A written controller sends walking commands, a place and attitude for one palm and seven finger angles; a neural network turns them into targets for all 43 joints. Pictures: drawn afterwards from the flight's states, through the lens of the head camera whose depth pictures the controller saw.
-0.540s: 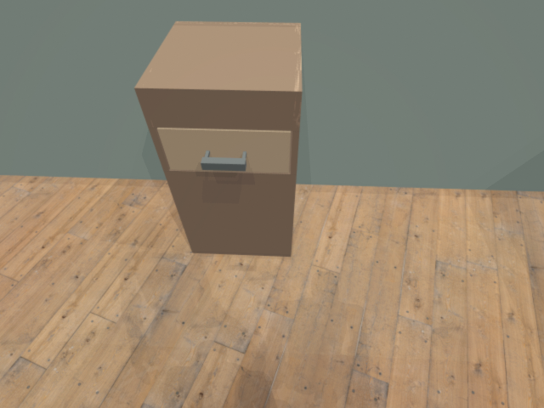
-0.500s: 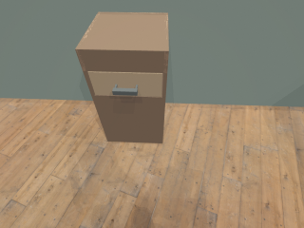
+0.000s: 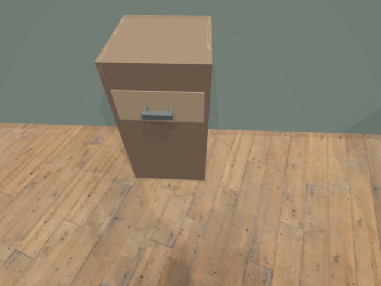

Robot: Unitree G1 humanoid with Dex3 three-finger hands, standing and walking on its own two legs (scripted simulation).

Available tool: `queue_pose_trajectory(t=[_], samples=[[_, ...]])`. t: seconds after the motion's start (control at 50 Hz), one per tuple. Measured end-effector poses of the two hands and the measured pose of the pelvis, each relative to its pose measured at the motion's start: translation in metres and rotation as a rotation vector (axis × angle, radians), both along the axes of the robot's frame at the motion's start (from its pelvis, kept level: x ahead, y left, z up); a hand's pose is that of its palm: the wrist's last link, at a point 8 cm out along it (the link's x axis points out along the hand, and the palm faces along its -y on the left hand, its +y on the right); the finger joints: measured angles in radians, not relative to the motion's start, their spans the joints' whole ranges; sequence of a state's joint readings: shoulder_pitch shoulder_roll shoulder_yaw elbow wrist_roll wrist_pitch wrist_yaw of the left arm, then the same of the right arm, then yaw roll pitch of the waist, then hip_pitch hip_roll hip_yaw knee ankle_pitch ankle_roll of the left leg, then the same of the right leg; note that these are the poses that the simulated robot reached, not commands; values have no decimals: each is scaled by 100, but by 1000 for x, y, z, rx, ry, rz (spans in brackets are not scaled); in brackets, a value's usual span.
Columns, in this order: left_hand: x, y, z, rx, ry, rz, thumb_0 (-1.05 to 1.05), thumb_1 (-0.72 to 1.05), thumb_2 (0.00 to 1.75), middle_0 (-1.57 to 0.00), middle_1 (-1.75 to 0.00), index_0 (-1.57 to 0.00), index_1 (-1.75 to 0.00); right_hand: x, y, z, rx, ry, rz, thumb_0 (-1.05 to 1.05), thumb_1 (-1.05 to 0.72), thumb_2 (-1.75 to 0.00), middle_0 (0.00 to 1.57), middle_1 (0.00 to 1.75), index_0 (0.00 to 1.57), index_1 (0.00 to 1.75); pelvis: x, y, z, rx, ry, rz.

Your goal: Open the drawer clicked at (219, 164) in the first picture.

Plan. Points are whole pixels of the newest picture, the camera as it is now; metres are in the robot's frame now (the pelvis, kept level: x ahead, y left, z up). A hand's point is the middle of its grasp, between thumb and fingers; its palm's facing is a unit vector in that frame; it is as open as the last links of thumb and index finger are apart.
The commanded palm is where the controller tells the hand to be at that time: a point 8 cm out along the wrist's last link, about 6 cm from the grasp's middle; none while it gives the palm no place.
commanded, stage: look at it before walking up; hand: left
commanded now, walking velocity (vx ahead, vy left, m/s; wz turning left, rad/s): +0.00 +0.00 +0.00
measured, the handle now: (158, 111) +0.80 +0.19 -0.18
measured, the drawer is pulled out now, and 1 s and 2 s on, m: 0.00 0.00 0.00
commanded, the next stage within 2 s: take the last steps up to it in 0.30 s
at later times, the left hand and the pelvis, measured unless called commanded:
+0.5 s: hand out of the picture -0.03 +0.15 -0.17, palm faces +0.07 -0.98 -0.18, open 7.4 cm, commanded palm none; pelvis +0.00 +0.00 +0.00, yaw +0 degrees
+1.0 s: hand (118, 283) +0.16 +0.19 -0.17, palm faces +0.04 -0.97 -0.25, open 7.3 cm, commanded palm none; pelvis +0.11 -0.01 -0.01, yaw +1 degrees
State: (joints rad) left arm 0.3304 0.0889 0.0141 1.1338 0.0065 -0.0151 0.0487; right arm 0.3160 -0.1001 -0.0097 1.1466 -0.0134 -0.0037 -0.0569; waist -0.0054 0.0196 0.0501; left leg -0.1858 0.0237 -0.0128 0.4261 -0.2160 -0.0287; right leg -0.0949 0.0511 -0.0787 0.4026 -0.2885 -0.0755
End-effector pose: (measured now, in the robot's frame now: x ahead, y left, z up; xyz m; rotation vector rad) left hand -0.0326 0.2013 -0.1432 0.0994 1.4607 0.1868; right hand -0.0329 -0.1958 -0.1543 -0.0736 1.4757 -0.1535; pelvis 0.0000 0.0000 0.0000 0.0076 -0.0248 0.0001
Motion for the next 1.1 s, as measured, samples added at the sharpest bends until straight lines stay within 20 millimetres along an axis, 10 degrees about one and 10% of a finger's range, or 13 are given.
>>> queue_pose_trajectory(t=[0.52, 0.74, 0.98, 1.1], samples=[[-3, -2, -2, -3, 2, 10, 0, 90, 90, -20, -30, -20, -30, 0, -4, -1, -4, 4, 3, 0, -91, -90, 20, 30, 20, 30, 2, -2, -2, -7, -3, 5], [-2, 9, -21, -60, 84, 45, 0, 90, 89, -20, -30, -20, -30, 20, 4, -1, -48, 12, -12, 1, -91, -90, 20, 30, 20, 30, 41, 15, -15, -1, 8, 9], [169, 37, 6, 66, -154, -64, 3, 95, 90, -20, -30, -20, -30, 15, 8, 8, 37, 169, -58, 0, -90, -90, 20, 30, 20, 30, 98, -7, -6, -2, 16, 7], [220, 26, 0, 114, -254, -42, 1, 93, 90, -20, -30, -20, -30, 73, -30, -12, 28, 168, -28, 1, -90, -90, 20, 30, 20, 30, 133, -26, -21, -10, 2, 38]])
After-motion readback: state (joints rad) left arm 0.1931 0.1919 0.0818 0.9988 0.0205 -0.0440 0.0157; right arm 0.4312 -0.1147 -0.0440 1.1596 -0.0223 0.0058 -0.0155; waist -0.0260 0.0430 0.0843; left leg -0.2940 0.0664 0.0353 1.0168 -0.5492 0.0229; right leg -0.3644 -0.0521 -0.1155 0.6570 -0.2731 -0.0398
